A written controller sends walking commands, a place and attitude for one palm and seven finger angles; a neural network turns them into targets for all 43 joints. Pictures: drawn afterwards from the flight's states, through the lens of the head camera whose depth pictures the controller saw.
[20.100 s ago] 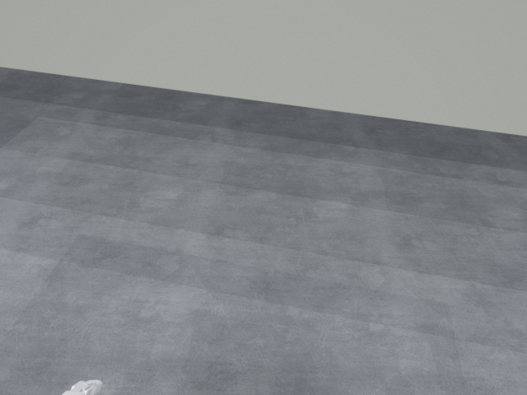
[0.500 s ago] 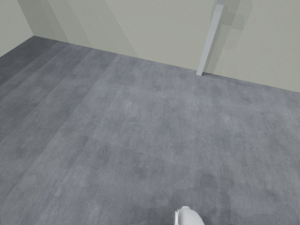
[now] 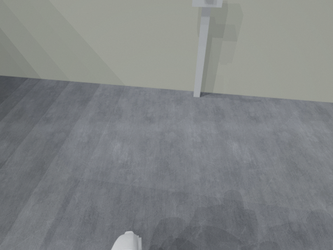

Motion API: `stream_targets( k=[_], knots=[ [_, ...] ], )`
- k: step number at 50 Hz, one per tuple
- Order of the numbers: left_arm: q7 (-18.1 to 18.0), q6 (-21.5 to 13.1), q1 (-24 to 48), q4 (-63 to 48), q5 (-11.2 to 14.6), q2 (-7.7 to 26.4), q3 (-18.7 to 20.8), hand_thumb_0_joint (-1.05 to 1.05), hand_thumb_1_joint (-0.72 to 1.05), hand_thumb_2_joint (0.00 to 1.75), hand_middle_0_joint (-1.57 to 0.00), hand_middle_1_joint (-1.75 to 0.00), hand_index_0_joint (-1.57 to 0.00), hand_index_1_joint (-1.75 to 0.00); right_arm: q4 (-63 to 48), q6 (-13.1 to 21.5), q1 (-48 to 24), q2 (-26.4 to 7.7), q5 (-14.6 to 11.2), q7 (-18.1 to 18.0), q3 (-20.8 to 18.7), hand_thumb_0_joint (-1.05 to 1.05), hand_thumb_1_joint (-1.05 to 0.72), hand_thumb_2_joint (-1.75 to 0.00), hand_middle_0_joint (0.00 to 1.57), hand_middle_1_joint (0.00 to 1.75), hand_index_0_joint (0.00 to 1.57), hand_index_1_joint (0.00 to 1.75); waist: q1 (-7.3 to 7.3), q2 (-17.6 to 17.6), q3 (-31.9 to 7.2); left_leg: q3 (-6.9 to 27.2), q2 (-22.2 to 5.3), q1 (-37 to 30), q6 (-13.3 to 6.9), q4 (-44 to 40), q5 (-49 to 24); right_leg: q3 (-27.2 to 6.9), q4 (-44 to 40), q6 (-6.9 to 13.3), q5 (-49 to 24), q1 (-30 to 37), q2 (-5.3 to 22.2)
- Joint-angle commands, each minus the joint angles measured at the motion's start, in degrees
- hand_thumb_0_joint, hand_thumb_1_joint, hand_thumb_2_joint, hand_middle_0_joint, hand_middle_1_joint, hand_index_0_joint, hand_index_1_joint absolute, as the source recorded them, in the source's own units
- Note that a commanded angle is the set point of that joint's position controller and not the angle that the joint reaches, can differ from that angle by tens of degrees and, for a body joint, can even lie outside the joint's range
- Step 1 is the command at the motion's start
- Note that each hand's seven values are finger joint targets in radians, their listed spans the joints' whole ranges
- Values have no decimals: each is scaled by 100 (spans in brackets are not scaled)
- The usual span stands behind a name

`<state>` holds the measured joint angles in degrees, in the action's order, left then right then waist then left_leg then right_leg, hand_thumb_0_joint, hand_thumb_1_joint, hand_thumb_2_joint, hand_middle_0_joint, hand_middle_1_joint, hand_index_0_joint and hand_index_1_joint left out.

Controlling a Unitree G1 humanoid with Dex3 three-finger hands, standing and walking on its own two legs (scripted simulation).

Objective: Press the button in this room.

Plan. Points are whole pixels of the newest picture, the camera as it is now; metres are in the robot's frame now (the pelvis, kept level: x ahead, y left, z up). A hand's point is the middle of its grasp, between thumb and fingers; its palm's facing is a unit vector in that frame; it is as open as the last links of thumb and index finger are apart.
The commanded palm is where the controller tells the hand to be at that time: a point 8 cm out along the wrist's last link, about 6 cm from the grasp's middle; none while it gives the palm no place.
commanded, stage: turn or walk to find it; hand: left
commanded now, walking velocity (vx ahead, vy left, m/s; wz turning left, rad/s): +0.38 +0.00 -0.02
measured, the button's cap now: out of the picture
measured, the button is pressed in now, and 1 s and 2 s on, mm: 0 0 0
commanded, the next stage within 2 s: stand and wait in 0.40 s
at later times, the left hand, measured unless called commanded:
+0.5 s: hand (96, 225) +0.23 +0.24 -0.18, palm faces +0.02 -0.99 -0.16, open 7.4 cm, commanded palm none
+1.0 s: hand (129, 164) +0.43 +0.17 -0.17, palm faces +0.00 -0.98 -0.18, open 7.2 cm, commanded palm none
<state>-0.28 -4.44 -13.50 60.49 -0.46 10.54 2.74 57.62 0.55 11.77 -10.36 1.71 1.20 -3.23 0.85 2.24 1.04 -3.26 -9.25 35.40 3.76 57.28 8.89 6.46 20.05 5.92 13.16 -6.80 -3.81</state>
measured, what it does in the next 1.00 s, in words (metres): walks ahead: left foot, then right foot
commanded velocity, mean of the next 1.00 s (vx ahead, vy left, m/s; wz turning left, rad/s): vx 0.14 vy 0.00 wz -0.06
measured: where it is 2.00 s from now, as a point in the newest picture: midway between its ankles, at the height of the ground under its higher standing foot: (168, 233)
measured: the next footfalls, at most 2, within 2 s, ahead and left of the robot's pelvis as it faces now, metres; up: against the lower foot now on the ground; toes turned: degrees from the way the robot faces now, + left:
left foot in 0.28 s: +0.26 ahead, +0.15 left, +0.00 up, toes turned +9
right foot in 0.70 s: +0.42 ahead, -0.09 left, +0.00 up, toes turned -12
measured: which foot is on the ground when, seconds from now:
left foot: up 0.00-0.26, down 0.28-0.74, up 0.76-1.00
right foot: down 0.00-0.28, up 0.30-0.68, down 0.70-1.00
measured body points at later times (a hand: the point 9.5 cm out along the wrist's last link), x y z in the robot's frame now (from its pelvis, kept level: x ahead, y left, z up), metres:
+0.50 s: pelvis +0.22 +0.06 -0.01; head +0.24 +0.07 +0.44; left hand +0.23 +0.29 -0.17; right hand +0.25 -0.18 -0.15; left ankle +0.22 +0.15 -0.74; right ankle +0.23 -0.08 -0.66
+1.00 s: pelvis +0.32 +0.01 -0.01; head +0.33 +0.00 +0.44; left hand +0.43 +0.22 -0.15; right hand +0.30 -0.20 -0.18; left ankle +0.32 +0.15 -0.73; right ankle +0.38 -0.08 -0.74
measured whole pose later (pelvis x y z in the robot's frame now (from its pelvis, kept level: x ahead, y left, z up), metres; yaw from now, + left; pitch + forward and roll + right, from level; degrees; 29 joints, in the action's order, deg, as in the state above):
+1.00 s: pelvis +0.32 +0.01 -0.01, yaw -2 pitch -2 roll -1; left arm -1.7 -1.1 -5.9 60.5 -0.3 6.9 1.6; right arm 63.5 -0.7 16.5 -7.0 0.7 -1.2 -1.2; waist 1.0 1.9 2.1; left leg -4.2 -5.8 15.4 2.2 38.3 21.8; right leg 10.0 26.5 3.3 9.1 -16.0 1.2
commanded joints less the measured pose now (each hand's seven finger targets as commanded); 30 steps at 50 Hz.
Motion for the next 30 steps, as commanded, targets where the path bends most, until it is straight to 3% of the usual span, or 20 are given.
stream_targets(
  k=[1, 5, 8, 9, 10, 11, 12, 13, 14, 15, 16, 17, 18, 20, 21, 23, 25, 28, 30],
  knots=[
    [-47, -148, -691, 9, -25, 639, 66, 0, 90, 90, -20, -30, -20, -30, -398, 138, -380, -321, -4, 45, -60, 0, -90, -90, 20, 30, 20, 30, -240, -533, 522, 136, -109, 621, -19, -663, -150, -1306, -999, 466, -1072, 433, 1863],
    [-86, -129, -1182, 242, -47, 622, 36, 0, 90, 90, -20, -30, -20, -30, -554, 195, -1026, -254, -27, 78, -2, 0, -90, -90, 20, 30, 20, 30, -445, -637, 537, -122, 128, 545, -131, -1370, 35, -1147, -701, 372, -2432, 1125, 1855],
    [-117, -83, -1373, 373, -61, 653, 28, 0, 90, 90, -20, -30, -20, -30, -598, 215, -1287, -242, -38, 84, 47, 0, -90, -90, 20, 30, 20, 30, -468, -691, 564, -317, 289, 140, -286, -1796, 271, -1041, -486, 300, -3105, 1285, 1861],
    [-127, -70, -1370, 407, -63, 650, 30, 0, 90, 90, -20, -30, -20, -30, -583, 228, -1239, -259, -36, 69, 45, 0, -90, -90, 20, 30, 20, 30, -401, -761, 535, -385, 366, -183, -359, -1997, 405, -991, -284, 279, -3513, 1247, 1867],
    [-125, -72, -1327, 413, -64, 691, 39, 0, 90, 90, -20, -30, -20, -30, -503, 251, -946, -316, -36, 35, 22, 0, -90, -90, 20, 30, 20, 30, -236, -582, 345, -524, 535, -735, -426, -2246, 468, -913, 135, 239, -4121, 1202, 1809],
    [-119, -81, -1175, 412, -52, 760, 49, 0, 90, 90, -20, -30, -20, -30, -285, 285, -276, -385, -15, -17, -5, 0, -90, -90, 20, 30, 20, 30, 98, -618, -27, -689, 746, -1554, -494, -2570, 310, -653, 875, 99, -4679, 1109, 1651],
    [-104, -85, -1051, 370, -13, 751, 47, 0, 90, 90, -20, -30, -20, -30, -5, 320, 603, -608, 16, -77, -61, 0, -90, -90, 20, 30, 20, 30, 480, -522, -513, -574, 656, -3063, -626, -2857, -271, -480, 1937, -102, -4355, 315, 1434],
    [-62, -82, -1192, 272, 33, 493, 29, 0, 90, 90, -20, -30, -20, -30, 224, 367, 1477, -1174, 86, -144, -199, 0, -90, -90, 20, 30, 20, 30, 737, 435, -1229, 909, -607, -4744, -1062, -2936, -775, -211, 3401, -360, -2329, -1149, 880],
    [0, -127, -1246, 150, 53, 245, -45, 0, 90, 90, -20, -30, -20, -30, 384, 325, 1936, -1581, 43, -155, -284, 0, -90, -90, 20, 30, 20, 30, 688, 1340, -1454, 2451, -1926, -5488, -1661, -3350, -1597, -181, 5027, -408, 1729, -2436, 332],
    [-41, -66, -941, 63, 19, 355, -36, 0, 90, 90, -20, -30, -20, -30, 322, 278, 1694, -1470, -52, -175, -256, 0, -90, -90, 20, 30, 20, 30, 597, 820, -1275, 2413, -2029, -4881, -1703, -3678, -809, -620, 5646, -384, 1893, -2752, 552],
    [-19, -44, -531, 46, -4, 281, -6, 0, 90, 90, -20, -30, -20, -30, 219, 311, 1277, -1176, -49, -182, -212, 0, -90, -90, 20, 30, 20, 30, 533, 552, -559, 2135, -1888, -4088, -1592, -3958, -242, -700, 5797, -399, 1420, -3046, 788],
    [38, -5, -367, 44, -44, 230, 15, 0, 90, 90, -20, -30, -20, -30, 158, 340, 991, -832, -31, -183, -116, 0, -90, -90, 20, 30, 20, 30, 394, 284, -10, 1709, -1615, -3390, -1390, -4186, -92, -746, 5675, -429, 1032, -3015, 987],
    [69, 66, -434, 88, -84, 97, 27, 0, 90, 90, -20, -30, -20, -30, 155, 378, 814, -611, -20, -198, -47, 0, -90, -90, 20, 30, 20, 30, 205, 234, 271, 1279, -1422, -2855, -1222, -4329, -206, -736, 5501, -465, 824, -2810, 1080],
    [84, 210, -760, 197, -107, -89, 29, 0, 90, 90, -20, -30, -20, -30, 213, 451, 709, -424, -39, -220, -5, 0, -90, -90, 20, 30, 20, 30, -79, 141, 252, 491, -1104, -2464, -1053, -4393, -626, -663, 5243, -547, 442, -2506, 1112],
    [74, 275, -887, 190, -117, -150, 29, 0, 90, 90, -20, -30, -20, -30, 183, 462, 669, -415, -57, -218, -1, 0, -90, -90, 20, 30, 20, 30, -167, 203, 191, 208, -1013, -2303, -1074, -4438, -848, -612, 5103, -602, 322, -2452, 1130],
    [60, 347, -762, 75, -125, -201, 49, 0, 90, 90, -20, -30, -20, -30, 193, 472, 752, -320, -69, -224, 15, 0, -90, -90, 20, 30, 20, 30, -210, 303, 373, -71, -841, -2004, -1100, -4491, -1548, -542, 4762, -711, 12, -2450, 1188],
    [57, 364, -580, -30, -96, -187, 46, 0, 90, 90, -20, -30, -20, -30, 230, 478, 783, -371, -83, -231, 21, 0, -90, -90, 20, 30, 20, 30, -263, 397, 425, -296, -742, -2183, -1098, -4398, -2419, -443, 4116, -775, -223, -2466, 1192],
    [41, 369, -64, -192, -81, -120, -10, 0, 90, 90, -20, -30, -20, -30, 333, 422, 957, -484, -62, -241, -15, 0, -90, -90, 20, 30, 20, 30, -122, 473, 360, -533, -605, -2486, -1049, -4012, -3285, -114, 2751, -778, -366, -1980, 987],
    [14, 352, 136, -234, -83, -65, -33, 0, 90, 90, -20, -30, -20, -30, 442, 343, 1090, -493, -55, -259, -44, 0, -90, -90, 20, 30, 20, 30, -40, 608, 377, -467, -657, -2638, -1016, -3744, -3304, -9, 2209, -730, -339, -1663, 857]
  ],
)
